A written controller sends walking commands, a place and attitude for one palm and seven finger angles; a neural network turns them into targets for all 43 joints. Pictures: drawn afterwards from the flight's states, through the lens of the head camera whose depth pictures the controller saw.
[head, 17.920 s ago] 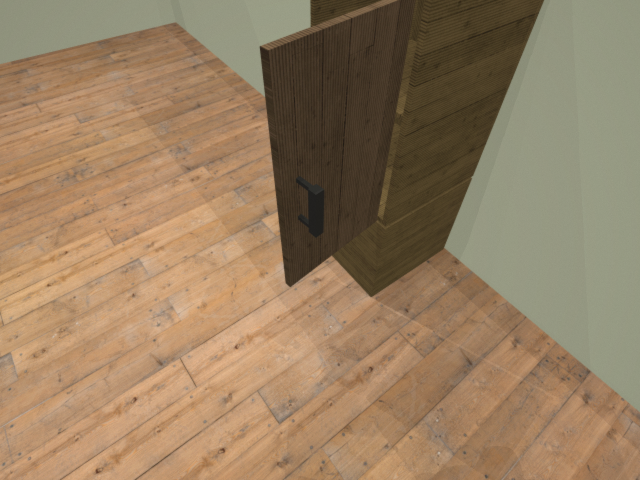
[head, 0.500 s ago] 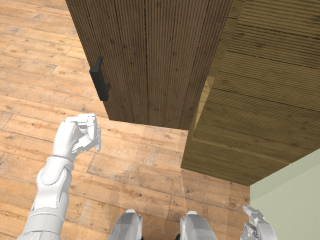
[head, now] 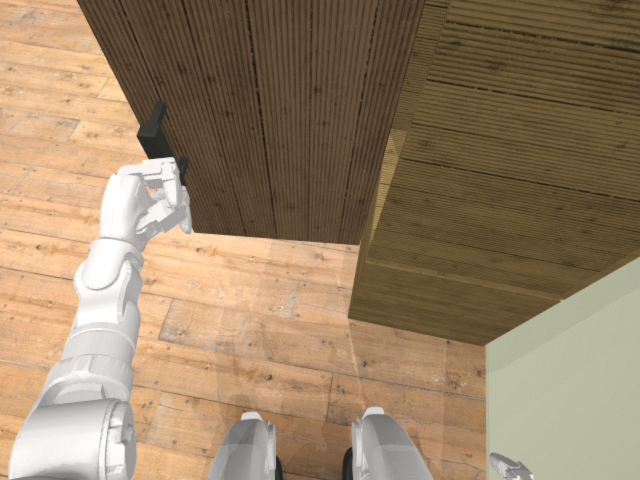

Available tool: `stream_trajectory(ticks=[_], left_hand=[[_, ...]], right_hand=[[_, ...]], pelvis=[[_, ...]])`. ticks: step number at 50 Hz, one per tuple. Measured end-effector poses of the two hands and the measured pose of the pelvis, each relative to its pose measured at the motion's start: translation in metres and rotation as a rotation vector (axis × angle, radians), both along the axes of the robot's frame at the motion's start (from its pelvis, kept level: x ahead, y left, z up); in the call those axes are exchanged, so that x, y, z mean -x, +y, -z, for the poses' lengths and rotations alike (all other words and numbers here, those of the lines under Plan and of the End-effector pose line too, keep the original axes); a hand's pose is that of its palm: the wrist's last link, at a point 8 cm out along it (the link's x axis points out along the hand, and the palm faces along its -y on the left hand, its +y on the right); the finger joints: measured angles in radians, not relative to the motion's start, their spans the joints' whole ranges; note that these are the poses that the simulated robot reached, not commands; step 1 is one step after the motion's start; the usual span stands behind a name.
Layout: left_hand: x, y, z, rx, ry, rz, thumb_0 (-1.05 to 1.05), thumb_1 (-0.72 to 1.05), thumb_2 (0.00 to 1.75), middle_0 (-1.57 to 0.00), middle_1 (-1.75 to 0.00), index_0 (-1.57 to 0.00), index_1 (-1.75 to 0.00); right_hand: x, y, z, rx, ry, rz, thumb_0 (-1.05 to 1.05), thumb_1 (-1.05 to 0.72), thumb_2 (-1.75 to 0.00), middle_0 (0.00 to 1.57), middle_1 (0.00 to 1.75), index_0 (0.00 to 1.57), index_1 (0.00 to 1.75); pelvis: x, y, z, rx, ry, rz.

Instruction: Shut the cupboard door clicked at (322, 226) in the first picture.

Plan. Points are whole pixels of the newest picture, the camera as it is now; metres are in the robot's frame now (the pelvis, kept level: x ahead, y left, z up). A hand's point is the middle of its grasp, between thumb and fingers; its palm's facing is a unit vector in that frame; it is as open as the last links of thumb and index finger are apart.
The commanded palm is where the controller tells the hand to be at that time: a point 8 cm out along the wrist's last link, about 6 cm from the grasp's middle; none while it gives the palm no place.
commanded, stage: bring the fist close to the handle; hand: left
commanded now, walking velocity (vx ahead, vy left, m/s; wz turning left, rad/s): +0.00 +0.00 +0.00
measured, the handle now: (168, 151) +0.53 +0.19 +0.04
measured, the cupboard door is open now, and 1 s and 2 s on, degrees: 98 89 75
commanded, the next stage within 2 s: push the door shut along its arc in 0.24 s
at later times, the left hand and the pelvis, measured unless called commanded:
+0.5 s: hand (188, 213) +0.43 +0.16 +0.04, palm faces -0.13 -0.99 -0.05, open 3.1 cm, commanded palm +0.43 +0.21 +0.04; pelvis +0.00 +0.00 +0.00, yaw +1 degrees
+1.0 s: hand (192, 170) +0.49 +0.16 +0.05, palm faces -0.24 -0.97 -0.05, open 3.2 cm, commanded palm +0.50 +0.18 +0.04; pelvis -0.02 +0.00 -0.02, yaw +0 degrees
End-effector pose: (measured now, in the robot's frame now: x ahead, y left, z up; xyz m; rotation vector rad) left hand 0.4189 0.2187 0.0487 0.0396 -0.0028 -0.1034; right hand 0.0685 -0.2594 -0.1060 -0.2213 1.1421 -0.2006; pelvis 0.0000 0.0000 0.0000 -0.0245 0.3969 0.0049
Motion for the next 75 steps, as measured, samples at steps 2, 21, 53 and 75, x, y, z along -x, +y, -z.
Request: stream_trajectory(ticks=[2, 21, 53, 75], left_hand=[[0.003, 0.0, 0.002, 0.001, 0.007, 0.001, 0.02, 0.9, 0.9, -1.29, -1.5, -1.3, -1.5], [0.01, -0.007, 0.002, 0.0, 0.001, 0.017, 0.02, 0.9, 0.9, -1.3, -1.5, -1.3, -1.5], [-0.073, -0.009, 0.0, -0.02, 0.039, 0.152, 0.02, 0.9, 0.9, -1.3, -1.5, -1.32, -1.5], [-0.135, -0.053, 0.002, -0.015, 0.069, 0.271, 0.02, 0.9, 0.9, -1.3, -1.5, -1.3, -1.5]], right_hand=[[0.005, 0.0, -0.001, -0.004, 0.015, 0.009, 0.01, -0.91, -0.89, 0.21, 0.3, 0.21, 0.3], [-0.017, 0.002, -0.005, 0.003, -0.03, -0.025, 0.01, -0.91, -0.89, 0.21, 0.3, 0.21, 0.3], [0.072, -0.004, 0.011, 0.067, 0.192, 0.052, 0.01, -0.91, -0.89, 0.21, 0.3, 0.21, 0.3], [0.101, 0.012, 0.016, 0.081, 0.241, 0.117, 0.0, -0.9, -0.89, 0.21, 0.3, 0.21, 0.3]], pelvis=[[-0.001, 0.0, -0.001, -0.002, -0.001, 0.003], [0.002, 0.001, -0.003, 0.002, -0.013, -0.009], [0.017, 0.006, 0.021, 0.039, 0.074, -0.017], [0.015, 0.014, 0.037, 0.058, 0.144, 0.005]])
